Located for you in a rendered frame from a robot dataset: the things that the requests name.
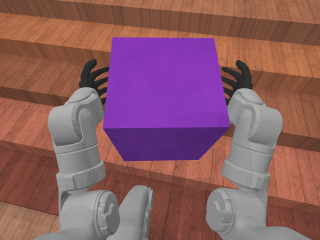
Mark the carton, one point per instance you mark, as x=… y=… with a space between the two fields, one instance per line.
x=165 y=99

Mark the robot left hand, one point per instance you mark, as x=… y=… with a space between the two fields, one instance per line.
x=88 y=79

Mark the robot right upper arm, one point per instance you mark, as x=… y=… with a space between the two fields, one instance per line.
x=240 y=215

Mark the robot left upper arm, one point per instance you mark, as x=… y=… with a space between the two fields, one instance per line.
x=90 y=215

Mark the robot left thigh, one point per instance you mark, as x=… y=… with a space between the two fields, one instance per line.
x=132 y=213

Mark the robot right hand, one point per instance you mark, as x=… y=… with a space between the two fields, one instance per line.
x=243 y=81

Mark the robot left forearm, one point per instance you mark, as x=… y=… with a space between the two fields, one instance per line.
x=72 y=129

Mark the robot right forearm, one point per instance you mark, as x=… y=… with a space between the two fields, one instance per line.
x=257 y=128

